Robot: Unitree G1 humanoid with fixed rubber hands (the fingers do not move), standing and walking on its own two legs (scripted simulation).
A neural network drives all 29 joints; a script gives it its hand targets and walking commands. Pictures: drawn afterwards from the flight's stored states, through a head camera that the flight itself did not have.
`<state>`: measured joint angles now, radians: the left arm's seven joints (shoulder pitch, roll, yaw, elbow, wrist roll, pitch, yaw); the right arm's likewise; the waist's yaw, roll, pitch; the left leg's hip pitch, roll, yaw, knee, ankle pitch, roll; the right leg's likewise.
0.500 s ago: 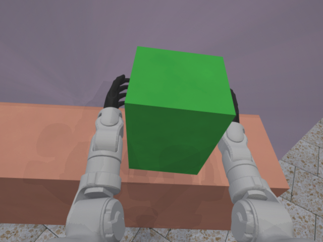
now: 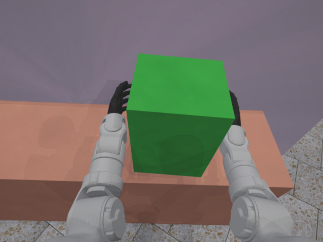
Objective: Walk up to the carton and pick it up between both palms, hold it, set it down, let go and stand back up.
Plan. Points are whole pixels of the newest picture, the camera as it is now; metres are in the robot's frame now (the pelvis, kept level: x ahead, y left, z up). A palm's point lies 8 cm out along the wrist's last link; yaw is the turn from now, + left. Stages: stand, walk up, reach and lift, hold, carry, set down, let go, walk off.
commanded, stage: set down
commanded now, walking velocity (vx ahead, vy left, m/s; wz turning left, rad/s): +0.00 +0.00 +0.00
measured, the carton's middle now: (173, 122) +0.40 -0.03 +0.05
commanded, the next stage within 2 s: none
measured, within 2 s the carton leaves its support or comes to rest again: rests again in 1.36 s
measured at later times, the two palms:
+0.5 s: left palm (122, 115) +0.41 +0.10 +0.07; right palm (231, 124) +0.38 -0.19 +0.06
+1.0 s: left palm (126, 121) +0.42 +0.09 +0.03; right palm (229, 127) +0.39 -0.20 +0.03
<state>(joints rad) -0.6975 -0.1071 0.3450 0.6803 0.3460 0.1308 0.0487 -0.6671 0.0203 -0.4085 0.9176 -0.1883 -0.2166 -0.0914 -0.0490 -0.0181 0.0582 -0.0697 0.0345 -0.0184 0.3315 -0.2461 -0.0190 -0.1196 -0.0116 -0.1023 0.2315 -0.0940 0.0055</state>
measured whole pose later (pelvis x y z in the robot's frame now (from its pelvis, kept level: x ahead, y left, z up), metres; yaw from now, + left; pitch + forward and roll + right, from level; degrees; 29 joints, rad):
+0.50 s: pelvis +0.01 +0.00 +0.00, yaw -1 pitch +4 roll -1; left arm -0.73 -0.11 0.40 0.81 0.35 0.03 0.06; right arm -0.69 0.03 -0.51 0.94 -0.30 -0.24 -0.06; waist -0.05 0.01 0.03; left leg -0.15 0.03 0.00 0.33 -0.24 -0.02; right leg -0.22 -0.01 -0.09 0.25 -0.10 0.01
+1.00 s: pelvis +0.01 +0.00 +0.00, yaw -1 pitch +9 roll -1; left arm -0.75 -0.10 0.45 0.94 0.36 -0.11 0.07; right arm -0.71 0.05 -0.59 0.97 -0.40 -0.29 -0.05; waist -0.05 0.02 -0.01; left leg -0.26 0.04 0.00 0.34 -0.24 -0.02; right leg -0.34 -0.01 -0.08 0.28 -0.10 0.00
